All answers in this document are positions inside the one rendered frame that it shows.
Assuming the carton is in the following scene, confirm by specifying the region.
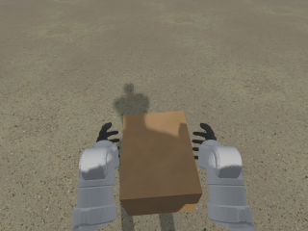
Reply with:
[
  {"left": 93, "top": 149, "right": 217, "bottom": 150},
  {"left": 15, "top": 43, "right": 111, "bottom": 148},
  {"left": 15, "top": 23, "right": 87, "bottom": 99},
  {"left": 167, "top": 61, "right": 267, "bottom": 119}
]
[{"left": 119, "top": 111, "right": 203, "bottom": 217}]

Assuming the robot left hand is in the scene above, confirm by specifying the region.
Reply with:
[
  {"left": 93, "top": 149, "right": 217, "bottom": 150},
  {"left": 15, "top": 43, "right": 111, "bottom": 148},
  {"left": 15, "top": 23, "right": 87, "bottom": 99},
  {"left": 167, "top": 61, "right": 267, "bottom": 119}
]
[{"left": 96, "top": 122, "right": 120, "bottom": 157}]

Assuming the robot right hand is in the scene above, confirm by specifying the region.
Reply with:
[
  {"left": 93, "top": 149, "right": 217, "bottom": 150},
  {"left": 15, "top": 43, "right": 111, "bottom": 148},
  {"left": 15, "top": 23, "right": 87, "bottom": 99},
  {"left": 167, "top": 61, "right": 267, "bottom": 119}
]
[{"left": 192, "top": 122, "right": 217, "bottom": 160}]

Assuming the right robot forearm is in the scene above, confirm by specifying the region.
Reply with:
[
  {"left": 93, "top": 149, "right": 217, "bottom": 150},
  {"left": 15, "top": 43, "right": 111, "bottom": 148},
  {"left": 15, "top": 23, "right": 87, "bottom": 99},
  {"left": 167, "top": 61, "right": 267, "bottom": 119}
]
[{"left": 197, "top": 140, "right": 257, "bottom": 231}]

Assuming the left robot forearm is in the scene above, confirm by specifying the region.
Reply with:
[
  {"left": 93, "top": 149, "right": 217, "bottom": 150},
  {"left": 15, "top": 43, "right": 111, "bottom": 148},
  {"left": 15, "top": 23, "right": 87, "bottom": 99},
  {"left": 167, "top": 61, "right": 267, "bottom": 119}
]
[{"left": 70, "top": 140, "right": 119, "bottom": 231}]

